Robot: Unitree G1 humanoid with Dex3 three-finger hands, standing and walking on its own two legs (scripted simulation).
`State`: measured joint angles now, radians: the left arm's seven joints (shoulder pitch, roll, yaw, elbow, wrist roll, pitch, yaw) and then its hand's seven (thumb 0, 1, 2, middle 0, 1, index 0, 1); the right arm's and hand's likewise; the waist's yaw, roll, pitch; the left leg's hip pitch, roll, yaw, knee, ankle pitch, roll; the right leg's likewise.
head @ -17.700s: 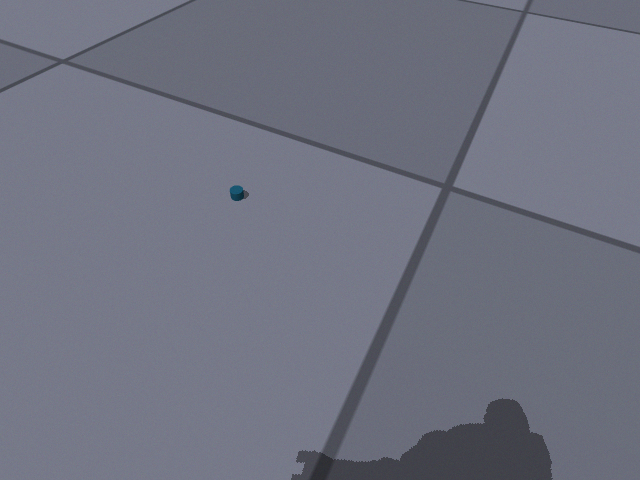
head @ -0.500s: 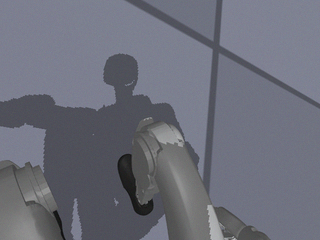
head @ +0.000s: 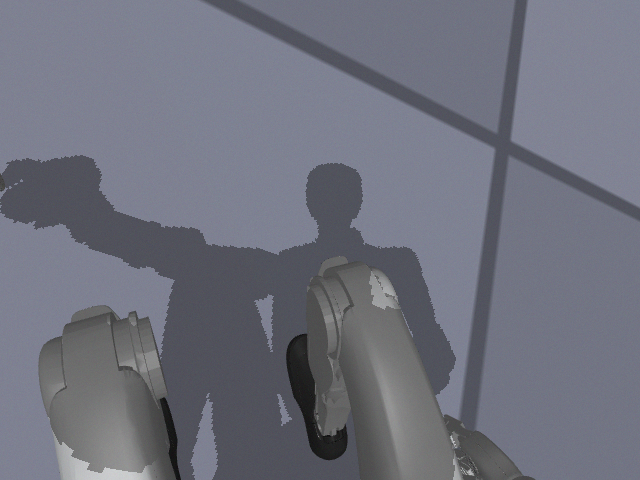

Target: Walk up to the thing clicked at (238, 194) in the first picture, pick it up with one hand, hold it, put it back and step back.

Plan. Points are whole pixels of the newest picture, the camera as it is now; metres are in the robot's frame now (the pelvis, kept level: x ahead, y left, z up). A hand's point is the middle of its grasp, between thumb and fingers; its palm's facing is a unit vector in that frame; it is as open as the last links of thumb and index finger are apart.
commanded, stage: settle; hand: left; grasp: from above
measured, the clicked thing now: out of the picture +0.46 +0.34 -0.21
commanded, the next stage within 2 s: lift in 0.28 s
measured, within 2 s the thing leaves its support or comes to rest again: neither
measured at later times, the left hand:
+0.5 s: hand out of the picture +0.44 +0.33 -0.13, palm faces -0.43 -0.10 -0.90, open 7.3 cm
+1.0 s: hand out of the picture +0.38 +0.34 +0.00, palm faces -0.43 -0.12 -0.89, open 7.3 cm
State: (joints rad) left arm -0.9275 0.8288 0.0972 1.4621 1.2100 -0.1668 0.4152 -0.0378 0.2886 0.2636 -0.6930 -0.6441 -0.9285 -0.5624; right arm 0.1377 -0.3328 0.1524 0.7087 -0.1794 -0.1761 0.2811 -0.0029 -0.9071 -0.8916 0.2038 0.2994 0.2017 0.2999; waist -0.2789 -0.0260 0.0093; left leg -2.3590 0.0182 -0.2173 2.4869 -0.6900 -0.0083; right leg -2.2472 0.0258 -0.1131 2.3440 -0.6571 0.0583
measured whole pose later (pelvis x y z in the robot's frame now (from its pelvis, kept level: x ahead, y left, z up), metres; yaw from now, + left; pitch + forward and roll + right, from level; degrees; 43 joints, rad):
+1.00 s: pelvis -0.01 +0.00 +0.11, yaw +6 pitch +34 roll -7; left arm -0.66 0.64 0.01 0.93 1.07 -0.12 0.10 -0.01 0.28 0.34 -0.66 -0.64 -0.90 -0.62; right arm 0.18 -0.28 -0.01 0.66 -0.02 0.01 0.10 0.00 -0.91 -0.90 0.21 0.30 0.20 0.30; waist -0.13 0.04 -0.17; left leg -2.07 0.02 -0.10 2.11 -0.64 0.00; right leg -2.00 -0.01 -0.04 2.04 -0.64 0.05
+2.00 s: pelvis +0.05 +0.00 +0.40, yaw +10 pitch +12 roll -1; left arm -0.34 0.39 -0.17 0.83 1.00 0.03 0.13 -0.01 0.30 0.28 -0.67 -0.63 -0.93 -0.57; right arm 0.26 -0.25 -0.03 0.74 0.04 -0.02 -0.05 0.00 -0.91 -0.90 0.20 0.30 0.20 0.30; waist -0.06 0.03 -0.10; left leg -0.76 0.04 0.01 0.96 -0.41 -0.01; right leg -0.74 -0.01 0.01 0.93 -0.39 0.03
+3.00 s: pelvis +0.08 +0.00 +0.45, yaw +9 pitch +4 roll +0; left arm -0.25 0.39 -0.20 0.66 1.00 0.02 -0.01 -0.01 0.29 0.31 -0.68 -0.61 -0.92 -0.59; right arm 0.22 -0.26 -0.04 0.68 0.06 0.06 -0.04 0.01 -0.91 -0.90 0.20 0.30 0.20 0.30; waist 0.00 0.05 -0.05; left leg -0.36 0.03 0.05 0.58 -0.28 -0.01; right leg -0.37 -0.02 0.03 0.58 -0.28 0.03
